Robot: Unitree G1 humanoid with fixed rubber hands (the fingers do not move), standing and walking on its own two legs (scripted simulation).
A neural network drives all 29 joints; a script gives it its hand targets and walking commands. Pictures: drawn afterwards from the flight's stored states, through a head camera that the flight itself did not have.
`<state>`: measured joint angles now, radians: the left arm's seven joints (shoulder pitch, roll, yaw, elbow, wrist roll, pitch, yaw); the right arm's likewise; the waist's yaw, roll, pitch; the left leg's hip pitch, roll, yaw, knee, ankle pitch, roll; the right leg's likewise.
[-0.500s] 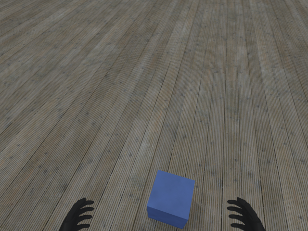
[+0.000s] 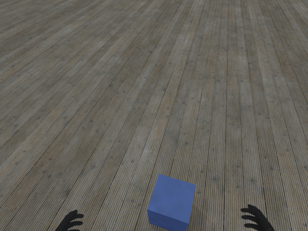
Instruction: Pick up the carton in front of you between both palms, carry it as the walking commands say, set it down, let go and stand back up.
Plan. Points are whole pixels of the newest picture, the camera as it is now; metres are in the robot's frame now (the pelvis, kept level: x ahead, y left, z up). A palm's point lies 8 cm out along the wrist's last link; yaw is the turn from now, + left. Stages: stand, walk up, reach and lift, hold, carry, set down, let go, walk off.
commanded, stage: stand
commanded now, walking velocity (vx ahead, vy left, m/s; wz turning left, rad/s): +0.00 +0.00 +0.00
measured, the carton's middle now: (171, 204) +0.42 -0.06 -0.64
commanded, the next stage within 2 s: none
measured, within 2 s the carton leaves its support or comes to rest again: neither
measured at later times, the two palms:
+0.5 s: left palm out of the picture +0.14 +0.29 -0.08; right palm out of the picture +0.17 -0.29 -0.09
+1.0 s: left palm out of the picture +0.10 +0.30 -0.08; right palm out of the picture +0.12 -0.30 -0.10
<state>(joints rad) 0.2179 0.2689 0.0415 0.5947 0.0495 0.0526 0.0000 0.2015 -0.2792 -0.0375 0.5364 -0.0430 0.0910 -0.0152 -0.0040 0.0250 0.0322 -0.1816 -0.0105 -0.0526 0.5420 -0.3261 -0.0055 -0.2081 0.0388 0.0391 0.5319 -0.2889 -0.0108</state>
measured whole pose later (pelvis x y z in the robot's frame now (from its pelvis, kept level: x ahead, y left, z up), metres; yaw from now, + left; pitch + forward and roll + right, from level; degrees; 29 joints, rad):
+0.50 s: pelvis +0.03 -0.01 +0.00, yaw +1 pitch +0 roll +0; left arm 0.18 0.32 0.04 0.79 0.03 0.01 0.02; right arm 0.16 -0.35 -0.01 0.79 -0.04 0.00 -0.03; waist 0.01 0.03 0.01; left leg -0.15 -0.01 -0.08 0.49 -0.33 -0.01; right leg -0.17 0.04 0.02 0.49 -0.31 -0.02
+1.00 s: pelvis +0.01 -0.01 +0.01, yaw +1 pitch -2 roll +0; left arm 0.15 0.36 0.04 0.93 0.02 0.00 0.01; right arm 0.15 -0.38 0.00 0.92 -0.03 -0.01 -0.03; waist 0.01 0.03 0.02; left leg -0.10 -0.01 -0.07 0.39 -0.25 -0.01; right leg -0.13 0.03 0.02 0.40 -0.24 -0.02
